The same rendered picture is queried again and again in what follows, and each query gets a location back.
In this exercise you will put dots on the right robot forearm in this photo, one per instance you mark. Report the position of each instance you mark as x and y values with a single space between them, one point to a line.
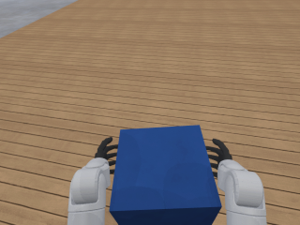
244 194

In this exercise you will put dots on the robot left hand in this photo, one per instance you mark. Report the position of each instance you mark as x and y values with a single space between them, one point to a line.
103 149

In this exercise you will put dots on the carton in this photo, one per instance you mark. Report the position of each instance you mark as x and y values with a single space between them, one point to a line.
163 176

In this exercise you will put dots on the robot right hand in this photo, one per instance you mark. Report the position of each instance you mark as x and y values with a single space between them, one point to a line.
223 154

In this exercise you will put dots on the left robot forearm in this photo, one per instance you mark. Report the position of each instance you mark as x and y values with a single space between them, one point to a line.
87 193

